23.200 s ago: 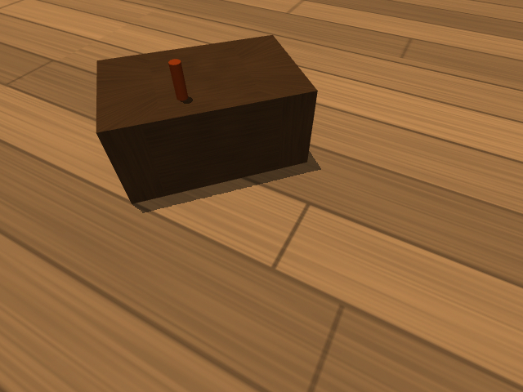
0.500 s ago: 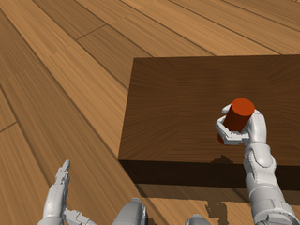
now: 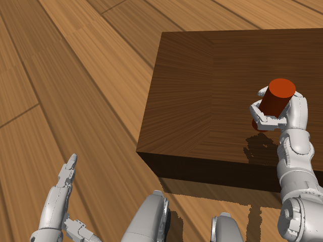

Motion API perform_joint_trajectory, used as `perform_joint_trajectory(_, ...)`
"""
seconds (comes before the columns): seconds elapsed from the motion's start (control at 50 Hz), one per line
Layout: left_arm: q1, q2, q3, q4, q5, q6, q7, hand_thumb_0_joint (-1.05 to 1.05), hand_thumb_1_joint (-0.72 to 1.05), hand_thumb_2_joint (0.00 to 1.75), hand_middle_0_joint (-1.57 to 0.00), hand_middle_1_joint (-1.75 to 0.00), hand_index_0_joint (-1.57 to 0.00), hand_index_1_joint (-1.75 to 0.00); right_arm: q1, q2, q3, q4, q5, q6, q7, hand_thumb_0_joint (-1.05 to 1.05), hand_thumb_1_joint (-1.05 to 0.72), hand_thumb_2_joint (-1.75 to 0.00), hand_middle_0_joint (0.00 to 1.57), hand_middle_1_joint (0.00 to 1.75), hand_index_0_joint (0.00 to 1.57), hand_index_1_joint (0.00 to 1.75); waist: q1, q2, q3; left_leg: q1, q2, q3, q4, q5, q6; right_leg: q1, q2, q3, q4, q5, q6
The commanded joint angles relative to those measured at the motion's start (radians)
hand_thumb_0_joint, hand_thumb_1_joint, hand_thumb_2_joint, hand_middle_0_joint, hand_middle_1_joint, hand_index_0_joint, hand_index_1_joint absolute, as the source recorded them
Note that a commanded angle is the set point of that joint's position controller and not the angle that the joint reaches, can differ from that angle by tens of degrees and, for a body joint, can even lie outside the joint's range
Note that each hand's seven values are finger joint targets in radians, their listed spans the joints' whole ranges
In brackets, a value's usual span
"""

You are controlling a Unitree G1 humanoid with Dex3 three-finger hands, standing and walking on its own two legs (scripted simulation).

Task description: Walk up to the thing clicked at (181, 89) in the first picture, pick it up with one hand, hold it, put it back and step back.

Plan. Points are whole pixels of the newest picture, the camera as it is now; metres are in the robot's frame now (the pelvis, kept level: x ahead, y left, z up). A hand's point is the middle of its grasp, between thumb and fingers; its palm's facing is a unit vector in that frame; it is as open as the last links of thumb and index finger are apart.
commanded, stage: crouch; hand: right
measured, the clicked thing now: (270, 108) +0.46 -0.17 -0.01
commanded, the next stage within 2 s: lower in 0.32 s
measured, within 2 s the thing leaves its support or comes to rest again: rests again in 1.18 s
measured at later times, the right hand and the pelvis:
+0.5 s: hand (260, 107) +0.48 -0.16 -0.04, palm faces +0.03 +1.00 +0.03, open 7.0 cm; pelvis +0.00 +0.00 -0.03, yaw +0 degrees
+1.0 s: hand (251, 116) +0.49 -0.15 -0.11, palm faces +0.03 +1.00 +0.02, open 7.0 cm; pelvis -0.02 +0.01 -0.07, yaw +0 degrees
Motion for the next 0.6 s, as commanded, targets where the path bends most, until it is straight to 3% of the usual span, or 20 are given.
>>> perform_joint_trajectory(0.0,0.072,0.154,0.107,-0.186,-0.008,-0.057,0.014,0.00,-0.53,0.04,-0.05,-0.05,-0.06,-0.05,-0.455,-0.187,-0.018,-0.232,0.010,-0.091,-0.005,0.00,-0.51,-1.27,1.34,1.38,1.35,1.38,0.001,-0.221,-0.505,0.325,-0.030,0.019,-0.064,0.192,0.058,0.193,0.018,-0.010,-0.169,0.321,0.001)
perform_joint_trajectory(0.06,0.047,0.189,0.135,-0.241,-0.006,-0.055,0.015,0.00,-0.52,0.04,-0.05,-0.05,-0.06,-0.04,-0.455,-0.213,-0.039,-0.235,0.002,-0.091,-0.010,0.00,-0.50,-1.28,1.34,1.39,1.35,1.39,0.010,-0.219,-0.546,0.322,-0.032,0.029,-0.041,0.189,0.060,0.186,0.016,0.003,-0.159,0.331,0.003)
perform_joint_trajectory(0.08,0.048,0.166,0.112,-0.230,-0.003,-0.055,0.013,0.00,-0.53,0.04,-0.05,-0.05,-0.05,-0.04,-0.456,-0.176,-0.011,-0.229,-0.001,-0.092,-0.003,0.00,-0.50,-1.28,1.34,1.39,1.35,1.39,0.013,-0.240,-0.548,0.312,-0.033,0.029,-0.033,0.208,0.062,0.199,0.013,0.003,-0.148,0.369,0.005)
perform_joint_trajectory(0.14,0.068,0.153,0.094,-0.212,-0.004,-0.047,0.011,0.00,-0.53,0.04,-0.05,-0.05,-0.05,-0.04,-0.429,-0.228,-0.049,-0.188,-0.009,-0.087,-0.001,0.00,-0.48,-1.27,1.34,1.39,1.35,1.39,-0.002,-0.260,-0.524,0.291,-0.031,0.026,-0.016,0.200,0.064,0.153,0.014,0.001,-0.132,0.363,0.006)
perform_joint_trajectory(0.2,0.039,0.192,0.130,-0.294,0.002,-0.050,0.013,0.00,-0.53,0.04,-0.05,-0.05,-0.06,-0.04,-0.482,-0.224,-0.051,-0.240,-0.006,-0.093,-0.001,0.00,-0.49,-1.29,1.34,1.39,1.35,1.40,0.028,-0.264,-0.615,0.304,-0.035,0.030,-0.001,0.225,0.066,0.195,0.010,0.010,-0.115,0.400,0.006)
perform_joint_trajectory(0.22,0.045,0.195,0.130,-0.304,0.001,-0.050,0.014,0.00,-0.52,0.04,-0.05,-0.05,-0.06,-0.04,-0.492,-0.215,-0.044,-0.232,-0.003,-0.090,-0.001,0.00,-0.50,-1.30,1.36,1.41,1.37,1.41,0.035,-0.241,-0.607,0.316,-0.036,0.034,-0.005,0.223,0.064,0.184,0.012,0.011,-0.112,0.387,0.004)
perform_joint_trajectory(0.26,0.088,0.188,0.122,-0.260,-0.004,-0.039,0.012,0.00,-0.53,0.05,-0.05,-0.05,-0.05,-0.04,-0.422,-0.243,-0.067,-0.171,-0.009,-0.080,-0.006,0.00,-0.51,-1.31,1.36,1.42,1.37,1.42,0.018,-0.240,-0.529,0.301,-0.034,0.032,-0.007,0.199,0.064,0.134,0.014,0.007,-0.121,0.355,0.005)
perform_joint_trajectory(0.28,0.088,0.182,0.116,-0.276,-0.004,-0.037,0.011,0.00,-0.53,0.04,-0.05,-0.05,-0.06,-0.04,-0.439,-0.242,-0.074,-0.181,-0.010,-0.081,-0.006,0.00,-0.49,-1.30,1.36,1.41,1.37,1.41,0.032,-0.230,-0.539,0.295,-0.035,0.032,-0.004,0.209,0.065,0.126,0.014,0.012,-0.113,0.361,0.002)
perform_joint_trajectory(0.3,0.071,0.169,0.107,-0.299,-0.003,-0.042,0.009,0.00,-0.54,0.05,-0.05,-0.05,-0.05,-0.04,-0.464,-0.233,-0.058,-0.214,-0.012,-0.086,-0.004,0.00,-0.49,-1.31,1.36,1.42,1.37,1.42,0.026,-0.257,-0.575,0.308,-0.035,0.028,0.006,0.221,0.066,0.138,0.014,0.007,-0.107,0.372,0.004)
perform_joint_trajectory(0.32,0.073,0.181,0.122,-0.316,-0.003,-0.044,0.010,0.00,-0.53,0.04,-0.05,-0.05,-0.05,-0.04,-0.490,-0.244,-0.065,-0.231,-0.010,-0.090,-0.003,0.00,-0.48,-1.31,1.36,1.42,1.38,1.42,0.042,-0.247,-0.600,0.331,-0.032,0.022,0.002,0.239,0.064,0.139,0.013,0.006,-0.096,0.372,0.001)
perform_joint_trajectory(0.34,0.099,0.192,0.138,-0.291,-0.002,-0.039,0.011,0.00,-0.53,0.04,-0.05,-0.05,-0.05,-0.04,-0.460,-0.256,-0.076,-0.200,-0.011,-0.086,-0.005,0.00,-0.47,-1.31,1.36,1.42,1.37,1.43,0.037,-0.240,-0.572,0.336,-0.031,0.017,0.000,0.241,0.062,0.116,0.017,-0.001,-0.091,0.352,-0.002)
perform_joint_trajectory(0.36,0.116,0.180,0.128,-0.263,-0.003,-0.038,0.009,0.00,-0.53,0.04,-0.05,-0.05,-0.05,-0.04,-0.455,-0.238,-0.068,-0.159,-0.010,-0.080,-0.001,0.00,-0.48,-1.30,1.35,1.41,1.36,1.41,0.049,-0.219,-0.508,0.318,-0.029,0.012,-0.005,0.216,0.060,0.065,0.019,-0.003,-0.084,0.311,-0.006)
perform_joint_trajectory(0.38,0.099,0.163,0.111,-0.254,-0.004,-0.039,0.005,0.00,-0.52,0.04,-0.05,-0.05,-0.06,-0.04,-0.449,-0.223,-0.061,-0.159,-0.006,-0.082,0.003,0.00,-0.48,-1.30,1.35,1.41,1.36,1.41,0.041,-0.220,-0.483,0.308,-0.027,0.009,-0.004,0.191,0.061,0.030,0.020,-0.002,-0.088,0.279,-0.007)
perform_joint_trajectory(0.42,0.063,0.165,0.112,-0.299,-0.003,-0.046,0.008,0.00,-0.54,0.04,-0.05,-0.05,-0.05,-0.04,-0.479,-0.254,-0.074,-0.200,-0.016,-0.091,0.002,0.00,-0.51,-1.32,1.36,1.42,1.37,1.42,0.036,-0.246,-0.572,0.305,-0.027,0.005,0.008,0.208,0.061,0.080,0.017,0.000,-0.071,0.311,-0.006)
perform_joint_trajectory(0.44,0.071,0.174,0.117,-0.310,-0.002,-0.047,0.008,0.00,-0.55,0.05,-0.05,-0.04,-0.05,-0.04,-0.478,-0.239,-0.068,-0.178,-0.015,-0.090,0.004,0.00,-0.51,-1.31,1.35,1.41,1.37,1.41,0.055,-0.232,-0.565,0.304,-0.028,0.010,0.014,0.207,0.062,0.073,0.017,0.001,-0.068,0.307,-0.005)
perform_joint_trajectory(0.48,0.091,0.156,0.090,-0.295,0.003,-0.048,0.003,0.00,-0.55,0.05,-0.05,-0.04,-0.04,-0.04,-0.433,-0.220,-0.069,-0.120,-0.019,-0.094,0.008,0.00,-0.49,-1.30,1.34,1.41,1.36,1.41,0.052,-0.234,-0.512,0.267,-0.032,0.019,0.038,0.229,0.066,0.039,0.016,0.006,-0.058,0.343,-0.004)
perform_joint_trajectory(0.5,0.095,0.154,0.097,-0.261,0.003,-0.046,0.003,0.00,-0.54,0.05,-0.05,-0.04,-0.05,-0.04,-0.429,-0.217,-0.068,-0.080,-0.022,-0.095,0.012,0.00,-0.50,-1.29,1.34,1.40,1.35,1.40,0.061,-0.230,-0.479,0.223,-0.031,0.019,0.044,0.216,0.066,0.026,0.014,0.007,-0.043,0.338,-0.005)
perform_joint_trajectory(0.54,0.079,0.187,0.124,-0.342,0.008,-0.052,0.003,0.00,-0.54,0.04,-0.05,-0.04,-0.05,-0.04,-0.477,-0.289,-0.115,-0.140,-0.027,-0.113,0.005,0.00,-0.50,-1.31,1.34,1.41,1.36,1.41,0.071,-0.237,-0.572,0.265,-0.029,0.012,0.057,0.236,0.066,0.022,0.017,0.008,-0.021,0.339,-0.008)
perform_joint_trajectory(0.56,0.053,0.203,0.132,-0.390,0.008,-0.056,0.003,0.00,-0.55,0.05,-0.05,-0.04,-0.04,-0.05,-0.486,-0.280,-0.112,-0.167,-0.029,-0.121,0.007,0.00,-0.49,-1.30,1.34,1.40,1.35,1.40,0.085,-0.240,-0.626,0.286,-0.028,0.015,0.069,0.265,0.066,0.049,0.013,0.010,-0.013,0.368,-0.007)
perform_joint_trajectory(0.58,0.073,0.185,0.119,-0.378,0.014,-0.056,-0.002,0.00,-0.55,0.05,-0.05,-0.04,-0.05,-0.05,-0.482,-0.265,-0.099,-0.136,-0.034,-0.120,0.008,0.00,-0.50,-1.29,1.34,1.40,1.35,1.40,0.078,-0.253,-0.615,0.289,-0.027,0.009,0.073,0.262,0.065,0.029,0.016,0.003,-0.002,0.360,-0.008)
